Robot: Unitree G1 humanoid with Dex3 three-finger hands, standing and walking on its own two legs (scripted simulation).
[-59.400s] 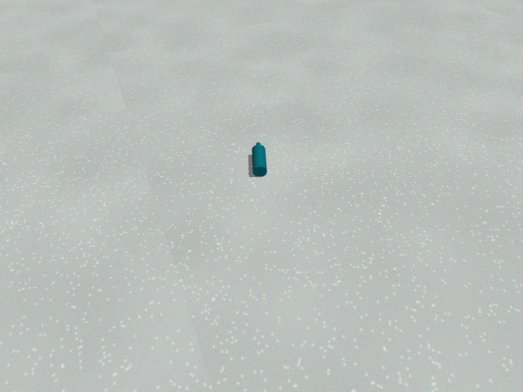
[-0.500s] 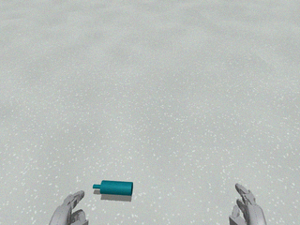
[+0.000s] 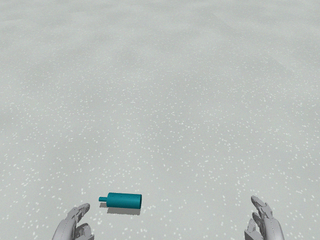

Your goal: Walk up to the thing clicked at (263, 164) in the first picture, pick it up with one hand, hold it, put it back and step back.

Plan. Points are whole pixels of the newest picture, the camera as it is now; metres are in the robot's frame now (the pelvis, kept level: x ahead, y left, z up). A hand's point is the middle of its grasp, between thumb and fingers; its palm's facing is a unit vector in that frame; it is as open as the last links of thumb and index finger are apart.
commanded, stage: home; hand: left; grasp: from above
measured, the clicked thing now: (120, 200) +0.47 +0.26 -0.68
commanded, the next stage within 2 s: stand in 0.14 s
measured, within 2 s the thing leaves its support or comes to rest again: neither
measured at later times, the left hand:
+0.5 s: hand out of the picture +0.12 +0.24 -0.10, palm faces +0.04 -0.93 -0.35, open 7.4 cm
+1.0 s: hand out of the picture +0.02 +0.23 -0.10, palm faces +0.06 -0.94 -0.34, open 7.4 cm
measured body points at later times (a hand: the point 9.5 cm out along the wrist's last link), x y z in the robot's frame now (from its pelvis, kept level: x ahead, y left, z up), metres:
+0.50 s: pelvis -0.01 +0.00 +0.03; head +0.01 +0.00 +0.48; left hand +0.11 +0.28 -0.07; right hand +0.11 -0.27 -0.09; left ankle +0.01 +0.13 -0.68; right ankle +0.00 -0.13 -0.68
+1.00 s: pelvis -0.01 +0.00 +0.06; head -0.01 -0.01 +0.51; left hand +0.01 +0.28 -0.08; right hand +0.07 -0.28 -0.08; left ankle +0.01 +0.13 -0.68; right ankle +0.00 -0.13 -0.68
